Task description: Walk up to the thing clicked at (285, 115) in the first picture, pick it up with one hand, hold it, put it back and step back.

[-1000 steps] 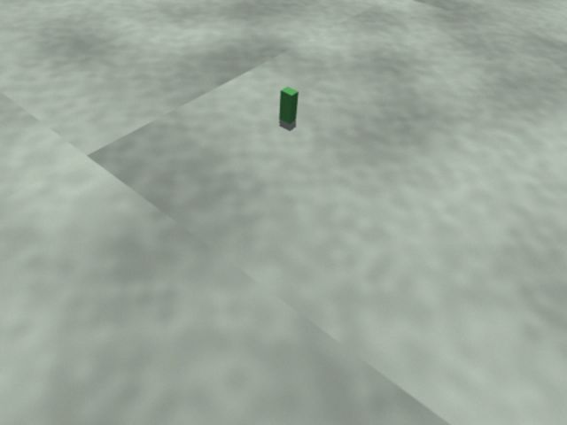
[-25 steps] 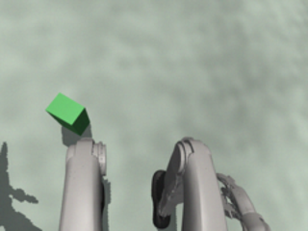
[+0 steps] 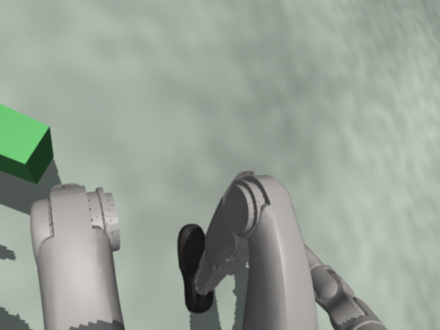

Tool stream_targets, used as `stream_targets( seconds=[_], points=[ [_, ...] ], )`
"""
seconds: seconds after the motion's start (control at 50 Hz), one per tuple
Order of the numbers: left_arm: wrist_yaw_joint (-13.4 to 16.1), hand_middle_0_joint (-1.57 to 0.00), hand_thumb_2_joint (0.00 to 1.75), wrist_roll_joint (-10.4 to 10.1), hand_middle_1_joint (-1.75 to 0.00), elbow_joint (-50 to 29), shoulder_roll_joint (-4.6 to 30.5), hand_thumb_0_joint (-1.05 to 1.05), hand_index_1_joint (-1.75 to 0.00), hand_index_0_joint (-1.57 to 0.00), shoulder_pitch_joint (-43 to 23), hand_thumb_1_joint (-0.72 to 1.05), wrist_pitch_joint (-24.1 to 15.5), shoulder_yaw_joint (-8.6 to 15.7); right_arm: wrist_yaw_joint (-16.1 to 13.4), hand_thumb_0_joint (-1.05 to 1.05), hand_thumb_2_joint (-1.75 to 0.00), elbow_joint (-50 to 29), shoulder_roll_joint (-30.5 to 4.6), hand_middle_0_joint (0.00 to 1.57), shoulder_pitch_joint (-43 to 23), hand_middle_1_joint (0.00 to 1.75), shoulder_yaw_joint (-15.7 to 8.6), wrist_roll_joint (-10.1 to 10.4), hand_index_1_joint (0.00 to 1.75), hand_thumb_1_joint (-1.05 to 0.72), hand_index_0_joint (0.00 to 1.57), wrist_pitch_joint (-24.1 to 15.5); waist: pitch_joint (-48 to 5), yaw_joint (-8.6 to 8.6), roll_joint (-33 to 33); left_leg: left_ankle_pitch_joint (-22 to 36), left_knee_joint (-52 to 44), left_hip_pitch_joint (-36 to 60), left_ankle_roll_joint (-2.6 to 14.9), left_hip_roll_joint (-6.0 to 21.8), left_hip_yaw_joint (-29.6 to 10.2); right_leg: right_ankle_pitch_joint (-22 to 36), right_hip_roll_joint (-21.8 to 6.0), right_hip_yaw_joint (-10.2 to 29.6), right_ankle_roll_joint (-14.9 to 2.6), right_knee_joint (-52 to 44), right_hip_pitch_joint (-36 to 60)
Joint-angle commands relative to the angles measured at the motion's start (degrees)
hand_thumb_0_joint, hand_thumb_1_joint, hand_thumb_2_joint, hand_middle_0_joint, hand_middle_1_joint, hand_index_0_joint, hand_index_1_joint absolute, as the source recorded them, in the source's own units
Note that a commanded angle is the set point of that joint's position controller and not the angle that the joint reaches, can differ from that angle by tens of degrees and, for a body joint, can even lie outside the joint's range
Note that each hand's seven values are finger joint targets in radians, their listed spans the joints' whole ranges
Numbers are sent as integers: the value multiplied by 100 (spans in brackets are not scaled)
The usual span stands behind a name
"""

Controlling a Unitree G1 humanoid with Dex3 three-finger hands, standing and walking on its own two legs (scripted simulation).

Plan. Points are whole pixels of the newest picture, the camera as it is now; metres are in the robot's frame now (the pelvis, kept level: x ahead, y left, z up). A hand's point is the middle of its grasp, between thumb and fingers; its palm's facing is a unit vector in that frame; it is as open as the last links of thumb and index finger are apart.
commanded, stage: close in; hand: left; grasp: from the side
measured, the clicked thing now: (15, 148) +0.41 +0.25 -0.20
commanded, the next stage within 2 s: rest palm in 0.78 s
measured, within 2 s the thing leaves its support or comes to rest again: neither
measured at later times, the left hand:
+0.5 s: hand (0, 157) +0.38 +0.27 -0.16, palm faces +0.23 -0.97 +0.03, open 17.6 cm
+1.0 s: hand (7, 159) +0.38 +0.26 -0.17, palm faces +0.25 -0.97 +0.01, open 17.6 cm
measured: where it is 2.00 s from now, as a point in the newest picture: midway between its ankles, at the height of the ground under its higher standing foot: (145, 303)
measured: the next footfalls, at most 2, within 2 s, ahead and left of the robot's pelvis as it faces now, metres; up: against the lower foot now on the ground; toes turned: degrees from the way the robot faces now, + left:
none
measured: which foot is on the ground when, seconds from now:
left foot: down 0.00-1.00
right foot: down 0.00-1.00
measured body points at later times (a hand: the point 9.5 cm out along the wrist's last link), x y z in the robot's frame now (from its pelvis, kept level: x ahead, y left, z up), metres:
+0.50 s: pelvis -0.02 +0.00 -0.01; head +0.19 +0.17 +0.35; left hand +0.36 +0.32 -0.16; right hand +0.16 -0.25 -0.05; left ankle +0.08 +0.12 -0.26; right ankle +0.14 -0.12 -0.26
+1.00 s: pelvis -0.02 +0.01 -0.01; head +0.20 +0.19 +0.34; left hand +0.36 +0.31 -0.17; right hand +0.17 -0.24 -0.04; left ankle +0.08 +0.12 -0.26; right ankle +0.14 -0.12 -0.26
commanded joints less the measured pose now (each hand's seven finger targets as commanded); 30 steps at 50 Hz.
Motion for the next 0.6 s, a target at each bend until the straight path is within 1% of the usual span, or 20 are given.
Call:
stream_targets(
  seconds=[0.0, 0.02, 0.04, 0.06, 0.1, 0.16, 0.18, 0.2, 0.22, 0.28, 0.32, 0.34, 0.38, 0.46, 0.48, 0.5, 0.52, 0.54, 0.56, 0.58],
  points=[
    [579, -7, 1, -57, -9, -960, 1213, 0, -9, -8, -890, -61, -729, 94, 1, 0, -91, -218, -1897, 20, 300, 30, -529, -138, 30, -95, 20, 55, -3677, -120, 2939, 1373, -1993, 2852, -335, 119, 243, 823, 373, -381, -262, -779, 1569],
    [720, -7, 3, -8, -10, -866, 1044, 0, -9, -8, -835, -61, -775, 2, 33, 0, -91, -248, -1892, 20, 293, 30, -490, -177, 30, -95, 20, 97, -3583, -208, 2944, 1328, -2005, 2798, -341, 114, 214, 833, 384, -428, -249, -780, 1617],
    [855, -7, 3, 52, -10, -947, 1054, 0, -9, -8, -819, -61, -820, 0, 58, 0, -91, -238, -1899, 20, 276, 30, -518, -200, 30, -94, 20, 116, -3503, -157, 2903, 1173, -1993, 2669, -331, 113, 224, 757, 394, -424, -251, -781, 1572],
    [983, -6, 4, 121, -11, -834, 915, 0, -10, -7, -821, -61, -863, -137, 84, 0, -91, -243, -1898, 20, 269, 30, -494, -234, 30, -94, 20, 142, -3374, -256, 2874, 1120, -2014, 2620, -329, 127, 189, 739, 391, -456, -240, -779, 1546],
    [1230, -6, 4, 234, -10, -807, 796, 0, -9, -7, -875, -61, -967, -256, 136, 0, -91, -264, -1892, 20, 249, 30, -465, -316, 30, -94, 20, 213, -3253, -373, 2772, 1014, -1969, 2477, -317, 121, 156, 713, 401, -493, -217, -810, 1590],
    [1507, -6, 2, 395, -10, -901, 733, 0, -8, -8, -945, -61, -1082, -445, 195, 0, -90, -299, -1909, 20, 245, 30, -460, -362, 30, -94, 20, 290, -3103, -406, 2740, 674, -2005, 2361, -303, 118, 112, 532, 410, -542, -204, -845, 1520],
    [1562, -6, 2, 414, -9, -897, 726, 0, -8, -8, -865, -61, -1104, -481, 218, 0, -90, -322, -1901, 20, 236, 30, -439, -372, 30, -94, 20, 307, -3151, -397, 2671, 636, -1946, 2294, -287, 104, 137, 540, 431, -539, -199, -887, 1626],
    [1612, -6, 2, 439, -9, -921, 709, 0, -7, -8, -1057, -61, -1145, -593, 226, 0, -90, -334, -1925, 20, 189, 30, -433, -359, 30, -94, 20, 322, -2997, -498, 2669, 434, -1971, 2172, -269, 99, 108, 413, 422, -563, -195, -888, 1511],
    [1660, -6, 2, 442, -9, -875, 610, 0, -8, -8, -973, -61, -1169, -628, 244, 0, -90, -351, -1931, 20, 192, 30, -431, -382, 30, -94, 20, 329, -2990, -520, 2587, 442, -1976, 2173, -266, 108, 68, 452, 420, -578, -188, -878, 1552],
    [1782, -7, 2, 446, -9, -703, 547, 0, -8, -8, -895, -61, -1219, -773, 282, 0, -90, -380, -1947, 20, 152, 30, -381, -407, 30, -94, 20, 372, -2907, -524, 2496, 387, -1958, 2164, -261, 113, 33, 423, 441, -594, -185, -887, 1526],
    [1865, -6, 3, 436, -9, -618, 515, 0, -8, -8, -966, -61, -1278, -814, 296, 0, -90, -408, -1962, 20, 135, 30, -337, -421, 30, -94, 20, 391, -2793, -598, 2413, 277, -1960, 2074, -249, 112, -4, 360, 430, -616, -168, -903, 1538],
    [1903, -7, 2, 443, -9, -633, 575, 0, -8, -9, -929, -61, -1307, -813, 306, 0, -90, -443, -1961, 20, 81, 30, -317, -429, 30, -94, 20, 397, -2773, -532, 2394, 227, -1978, 2043, -249, 120, -18, 326, 447, -617, -176, -898, 1527],
    [1959, -7, 3, 426, -9, -652, 649, 0, -8, -8, -1051, -61, -1383, -767, 312, 0, -91, -468, -1978, 20, 97, 30, -277, -456, 30, -94, 20, 413, -2851, -616, 2413, 244, -1895, 2044, -239, 104, -10, 382, 461, -621, -161, -920, 1648],
    [2134, -6, 5, 466, -9, -451, 635, 0, -8, -7, -876, -61, -1486, -786, 335, 0, -91, -509, -1955, 20, 70, 30, -195, -512, 30, -94, 20, 433, -2791, -592, 2311, 293, -1809, 1916, -216, 83, 33, 446, 496, -625, -158, -970, 1794],
    [2166, -6, 5, 487, -9, -515, 640, 0, -8, -7, -1003, -61, -1529, -837, 334, 0, -91, -539, -1988, 20, 29, 30, -185, -517, 30, -94, 20, 432, -2682, -657, 2375, 216, -1873, 1918, -230, 91, -32, 403, 477, -661, -156, -942, 1720],
    [2197, -6, 5, 518, -9, -516, 655, 0, -8, -7, -950, -61, -1561, -853, 336, 0, -91, -525, -2005, 20, -14, 30, -187, -527, 30, -94, 20, 435, -2621, -596, 2430, 106, -1926, 1952, -242, 106, -57, 338, 480, -666, -169, -925, 1628],
    [2218, -6, 5, 547, -9, -429, 567, 0, -8, -7, -868, -61, -1557, -929, 347, 0, -91, -479, -2012, 20, 30, 30, -199, -544, 30, -94, 20, 438, -2612, -619, 2529, 151, -1938, 2064, -263, 113, -63, 384, 472, -667, -167, -917, 1620],
    [2267, -6, 5, 546, -9, -544, 654, 0, -8, -7, -996, -61, -1596, -884, 359, 0, -91, -536, -2040, 20, 33, 30, -178, -557, 30, -94, 20, 451, -2665, -675, 2573, 185, -1944, 2054, -274, 115, -99, 430, 480, -699, -164, -891, 1694],
    [2292, -5, 6, 577, -9, -541, 669, 0, -8, -6, -840, -61, -1621, -864, 363, 0, -91, -539, -2060, 20, 28, 30, -179, -569, 30, -94, 20, 451, -2732, -644, 2572, 359, -1939, 2140, -289, 118, -121, 568, 474, -707, -162, -851, 1757],
    [2297, -5, 6, 596, -9, -489, 616, 0, -8, -7, -803, -61, -1614, -991, 366, 0, -91, -523, -2032, 20, 12, 30, -168, -562, 30, -94, 20, 456, -2715, -652, 2538, 350, -1910, 2078, -278, 108, -100, 559, 496, -702, -174, -868, 1731]
  ],
)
